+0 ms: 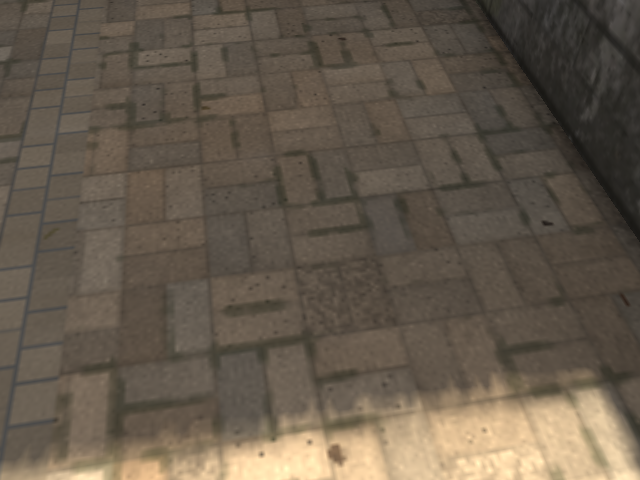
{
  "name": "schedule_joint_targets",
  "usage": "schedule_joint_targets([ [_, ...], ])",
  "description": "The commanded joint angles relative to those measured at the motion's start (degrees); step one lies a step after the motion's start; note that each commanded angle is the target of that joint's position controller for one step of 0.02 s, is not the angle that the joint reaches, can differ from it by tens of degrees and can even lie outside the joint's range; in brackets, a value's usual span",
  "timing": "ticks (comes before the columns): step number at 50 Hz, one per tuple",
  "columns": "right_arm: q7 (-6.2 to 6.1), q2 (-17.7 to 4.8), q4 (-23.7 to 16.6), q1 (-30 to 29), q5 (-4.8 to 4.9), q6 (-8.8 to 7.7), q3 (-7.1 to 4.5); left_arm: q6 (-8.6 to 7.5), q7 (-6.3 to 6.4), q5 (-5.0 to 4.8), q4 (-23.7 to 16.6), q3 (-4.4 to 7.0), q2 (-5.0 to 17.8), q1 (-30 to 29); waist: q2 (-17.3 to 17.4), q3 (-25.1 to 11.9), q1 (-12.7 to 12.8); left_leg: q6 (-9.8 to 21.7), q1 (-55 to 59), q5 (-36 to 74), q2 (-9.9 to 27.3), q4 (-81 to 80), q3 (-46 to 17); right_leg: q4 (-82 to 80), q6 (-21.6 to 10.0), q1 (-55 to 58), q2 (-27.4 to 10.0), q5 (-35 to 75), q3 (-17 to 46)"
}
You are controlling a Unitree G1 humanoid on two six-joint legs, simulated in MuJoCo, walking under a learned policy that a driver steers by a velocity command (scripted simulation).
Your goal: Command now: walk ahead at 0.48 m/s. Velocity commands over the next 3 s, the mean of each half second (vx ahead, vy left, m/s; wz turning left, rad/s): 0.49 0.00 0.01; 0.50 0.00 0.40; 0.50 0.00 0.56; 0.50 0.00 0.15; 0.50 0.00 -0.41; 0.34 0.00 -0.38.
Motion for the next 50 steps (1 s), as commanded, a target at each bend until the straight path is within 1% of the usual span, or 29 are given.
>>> schedule_joint_targets([
  [1, -2.13, -12.89, 4.07, 22.83, 2.65, 0.15, -3.57, -1.87, 1.45, -5.31, -7.65, 1.71, 7.09, -8.00, 4.49, -7.17, -9.58, 12.91, 47.25, 11.89, 19.24, -15.42, -34.97, 38.11, -0.46, -43.30, -1.73, 3.75, 5.43],
  [2, -1.91, -9.40, 3.02, 17.48, 1.33, -0.25, -2.48, -1.75, 1.79, -4.84, -8.58, 2.10, 7.17, -10.28, 0.96, -3.60, -6.95, 11.48, 36.88, 14.66, 18.16, -18.07, -27.49, 36.99, -1.24, -40.60, -4.12, 9.38, 3.98],
  [3, -1.49, -7.05, 3.15, 15.16, 0.57, -0.54, -1.77, -0.95, 2.28, -4.05, -9.27, 2.57, 7.19, -9.99, -0.77, -1.37, -4.39, 10.61, 29.86, 13.09, 16.63, -21.49, -22.46, 36.88, -1.45, -37.22, -6.30, 11.82, 2.70],
  [5, -0.78, -4.26, 3.97, 12.69, 0.68, -0.63, -0.98, 1.06, 2.41, -3.63, -9.77, 2.83, 5.25, -7.61, 2.09, 1.82, -1.14, 9.53, 22.47, 3.40, 13.45, -26.05, -16.70, 33.90, -2.39, -34.57, -9.04, 12.00, 2.61],
  [7, -0.59, -5.46, 4.95, 12.97, 0.91, -0.90, -1.10, 2.49, 2.77, -3.46, -11.22, 2.73, 4.55, -9.30, 2.49, 5.58, 0.12, 8.88, 17.78, 2.63, 12.03, -28.89, -12.84, 29.01, -1.90, -36.89, -10.74, 14.34, 1.90],
  [10, -1.21, -9.33, 5.01, 14.05, 0.75, -0.99, -1.71, 2.55, 2.73, -1.85, -13.54, 2.46, 5.78, -14.55, 0.97, 6.50, -0.21, 8.49, 13.65, 8.75, 9.80, -29.31, -7.37, 14.01, -0.02, -35.04, -11.32, 25.01, 0.10],
  [12, -1.52, -11.10, 4.60, 15.10, 1.28, -1.01, -2.12, 2.40, 2.65, -2.25, -14.46, 2.13, 6.04, -18.97, 1.54, 5.80, -1.76, 7.23, 12.62, 10.98, 8.38, -29.27, -4.77, 2.22, 0.61, -28.74, -9.48, 30.44, -1.40],
  [14, -1.67, -13.18, 5.26, 17.96, 2.09, -0.97, -2.73, 2.41, 2.39, -2.90, -15.35, 2.17, 7.13, -23.07, 1.77, 6.05, -3.63, 6.83, 17.29, 9.73, 9.62, -29.16, -5.36, -4.81, 1.07, -27.71, -8.10, 31.74, -2.01],
  [16, -1.76, -13.35, 6.22, 20.44, 2.64, -0.37, -3.01, 2.44, 1.83, -3.16, -16.32, 2.29, 8.13, -25.97, 1.83, 7.09, -5.07, 6.24, 24.57, 8.60, 11.71, -26.90, -6.28, -9.98, 0.41, -29.97, -7.99, 31.29, -1.13],
  [18, -1.83, -13.20, 6.97, 22.15, 2.53, 0.45, -3.29, 2.19, 1.12, -3.12, -17.20, 2.65, 9.12, -27.64, 2.27, 7.67, -5.60, 5.53, 29.52, 9.04, 13.81, -24.28, -7.33, -12.89, -1.04, -30.25, -7.30, 27.96, -1.29],
  [20, -1.88, -13.80, 7.07, 21.27, 2.28, 1.22, -3.59, 1.89, 0.84, -2.96, -16.94, 3.54, 10.64, -24.45, 3.32, 6.18, -3.21, 4.24, 31.88, 17.79, 14.03, -19.12, -7.20, -15.45, -2.95, -24.32, -5.21, 23.36, -2.73],
  [21, -1.92, -13.51, 6.90, 20.17, 2.24, 1.59, -3.50, 1.83, 0.98, -2.69, -15.26, 4.64, 12.23, -18.39, 3.38, 2.96, 0.05, 2.98, 31.98, 26.50, 12.01, -11.79, -5.36, -16.86, -4.12, -16.57, -3.20, 22.17, -4.36],
  [22, -1.84, -11.46, 6.28, 19.70, 1.68, 1.76, -2.74, 1.79, 1.53, -2.49, -12.06, 6.34, 15.67, -7.46, 1.56, -3.52, 4.20, 0.99, 26.17, 27.08, 8.66, 1.63, -2.71, -15.50, -6.20, -1.56, -4.58, 24.28, -2.64],
  [23, -1.45, -6.01, 4.91, 24.47, 0.94, 1.08, -1.08, 1.95, 2.04, -1.14, -10.83, 7.78, 21.56, 1.47, -9.57, -12.86, 4.37, -2.58, 4.63, 7.23, 1.66, 25.22, -0.34, -15.83, -13.39, 22.28, -19.98, 22.18, 19.13],
  [24, -0.93, -4.74, 5.41, 25.52, 1.73, -0.44, -0.31, 2.04, 1.77, -1.68, -10.45, 7.31, 20.10, 3.16, -16.96, -18.49, 4.44, -3.45, -8.12, -21.34, -3.98, 38.47, -8.00, -26.12, -17.96, 28.93, -26.46, 14.95, 40.37],
  [25, -0.77, -9.93, 4.88, 21.54, 3.60, -1.19, -1.94, 1.95, 1.76, -1.61, -11.14, 6.21, 16.35, 0.01, -11.41, -12.51, 4.61, -2.52, -13.84, -19.09, -0.77, 44.54, -12.95, -27.14, -15.09, 23.75, -25.19, 12.04, 35.20],
  [26, -0.91, -11.06, 3.23, 17.01, 4.00, -1.27, -2.15, 1.97, 1.84, -1.77, -12.17, 5.50, 13.99, -4.72, -7.88, -6.72, 3.19, -1.99, -14.39, -13.86, 2.43, 44.20, -11.25, -27.73, -12.56, 15.43, -23.58, 14.31, 25.78],
  [27, -1.40, -10.65, 2.83, 14.59, 3.31, -0.77, -2.41, 1.77, 1.62, -1.59, -12.48, 4.85, 11.81, -9.30, -4.10, -2.63, 1.10, -2.16, -11.63, -9.13, 4.84, 40.97, -10.40, -30.02, -11.19, 6.67, -21.30, 17.72, 19.09],
  [28, -1.76, -10.41, 2.83, 14.57, 2.80, 0.24, -2.97, 1.34, 1.44, -1.25, -12.46, 4.37, 9.77, -11.96, -5.13, -0.09, -0.93, -2.14, -8.69, -6.12, 6.64, 37.61, -10.68, -32.19, -9.89, 1.09, -19.04, 19.45, 13.68],
  [29, -1.76, -9.45, 3.01, 15.67, 2.82, 1.29, -3.07, 1.08, 1.32, -0.91, -11.86, 4.22, 8.77, -13.00, -6.14, 1.32, -2.33, -2.10, -5.72, -4.24, 7.36, 36.03, -10.92, -34.20, -9.12, -2.60, -17.57, 19.92, 10.36],
  [31, -1.79, -7.64, 3.06, 16.41, 3.03, 2.57, -3.09, 0.62, 1.67, -0.77, -10.61, 4.64, 9.47, -12.13, -5.63, 2.93, -3.28, -2.24, -5.37, -1.55, 7.29, 34.17, -11.19, -36.27, -9.04, -4.45, -16.66, 24.86, 5.01],
  [33, -1.86, -7.50, 2.17, 14.19, 2.73, 3.02, -3.34, 0.52, 2.45, -0.48, -9.61, 5.10, 10.69, -10.61, -4.29, 4.35, -3.12, -2.54, -8.74, 2.84, 6.92, 31.00, -12.17, -36.74, -8.81, -3.22, -16.31, 30.35, 0.76],
  [36, -1.46, -7.29, 0.53, 9.86, 2.33, 2.96, -3.47, 0.70, 3.39, -0.43, -8.71, 5.35, 11.40, -9.07, -3.58, 5.68, -2.27, -2.97, -12.07, 9.96, 5.95, 22.41, -12.64, -37.24, -8.10, -0.34, -16.08, 32.95, -3.61],
  [39, -0.47, -6.46, -1.11, 4.85, 2.02, 2.85, -3.00, 0.93, 3.97, -0.81, -8.35, 5.64, 12.41, -8.35, -3.15, 7.23, -0.72, -2.77, -11.13, 15.18, 5.43, 13.19, -9.36, -38.05, -6.95, 1.57, -15.95, 32.64, -7.52],
  [45, 1.72, -5.34, -6.19, -4.35, 2.21, 2.94, -2.06, 2.72, 4.35, -1.90, -6.16, 6.41, 13.79, -3.26, -2.68, 11.00, 2.43, -0.86, -14.96, 9.09, 4.62, 4.54, -3.49, -34.08, -6.94, 12.78, -19.26, 38.97, -11.64],
  [46, 2.10, -5.48, -6.97, -4.80, 2.31, 2.95, -2.08, 3.07, 4.37, -2.14, -6.23, 6.55, 14.25, -3.69, -3.10, 10.89, 2.01, -0.22, -13.53, 6.54, 3.87, 3.63, -2.01, -32.34, -6.61, 13.54, -19.48, 43.25, -12.56],
  [48, 2.50, -7.04, -7.82, -2.83, 2.48, 3.03, -2.82, 3.60, 4.58, -2.62, -6.91, 6.95, 16.14, -5.57, -5.44, 8.02, -0.41, 1.72, -5.35, 0.88, 0.26, 2.90, 2.05, -26.06, -5.58, 13.54, -19.17, 62.00, -14.44],
  [49, 2.50, -8.56, -7.51, 0.79, 2.62, 3.13, -3.60, 3.96, 4.73, -2.84, -7.23, 7.15, 17.24, -6.46, -6.98, 5.49, -2.76, 2.89, 0.35, -2.08, -2.10, 3.14, 3.69, -20.31, -5.05, 13.37, -18.97, 71.31, -14.95],
  [50, 2.37, -11.03, -6.10, 7.91, 2.79, 3.16, -4.90, 4.30, 4.77, -3.09, -7.61, 7.23, 18.16, -7.91, -7.35, 1.72, -6.87, 4.57, 9.88, -1.60, -4.44, 0.45, 4.40, -10.71, -4.10, 11.50, -17.90, 75.24, -15.58],
])
Next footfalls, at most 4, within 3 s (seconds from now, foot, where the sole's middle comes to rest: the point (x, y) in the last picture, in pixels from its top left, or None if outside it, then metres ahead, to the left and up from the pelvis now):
0.44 right None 0.41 -0.16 -0.76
1.02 left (293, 395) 0.68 0.11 -0.76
1.50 right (326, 274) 1.02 0.05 -0.76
2.00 left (191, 252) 1.08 0.40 -0.76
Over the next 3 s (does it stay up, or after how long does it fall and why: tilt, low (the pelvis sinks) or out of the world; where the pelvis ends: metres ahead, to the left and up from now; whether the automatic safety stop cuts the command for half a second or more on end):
stays up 1.48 0.40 0.01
